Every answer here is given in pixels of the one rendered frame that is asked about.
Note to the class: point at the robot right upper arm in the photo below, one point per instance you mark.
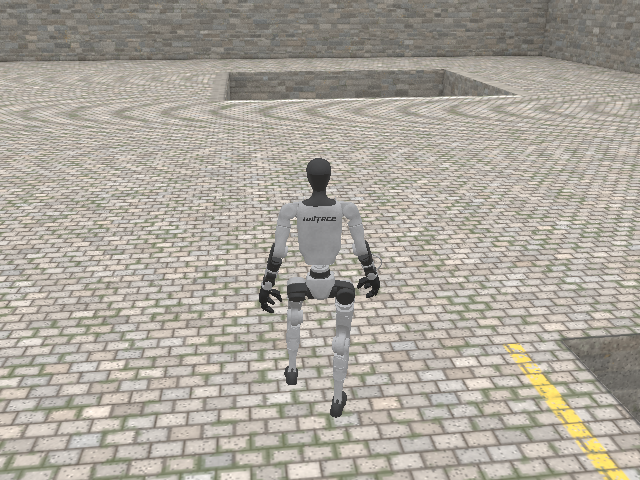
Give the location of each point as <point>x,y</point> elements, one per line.
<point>351,212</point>

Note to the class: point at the left robot thigh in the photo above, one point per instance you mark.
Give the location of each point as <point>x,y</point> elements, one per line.
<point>296,292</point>

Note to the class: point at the robot left upper arm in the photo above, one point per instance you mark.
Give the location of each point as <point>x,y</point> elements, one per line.
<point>287,212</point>

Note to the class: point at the robot right forearm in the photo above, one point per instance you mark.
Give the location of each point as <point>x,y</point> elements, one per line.
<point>367,264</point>

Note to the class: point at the robot right hand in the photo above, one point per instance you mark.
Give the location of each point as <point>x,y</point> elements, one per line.
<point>368,283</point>

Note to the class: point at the robot left forearm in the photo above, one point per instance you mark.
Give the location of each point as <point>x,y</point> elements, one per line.
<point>271,271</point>

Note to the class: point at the robot left hand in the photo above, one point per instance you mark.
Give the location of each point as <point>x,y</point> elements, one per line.
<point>264,298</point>

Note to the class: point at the left robot foot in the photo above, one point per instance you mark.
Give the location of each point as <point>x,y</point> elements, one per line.
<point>291,377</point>

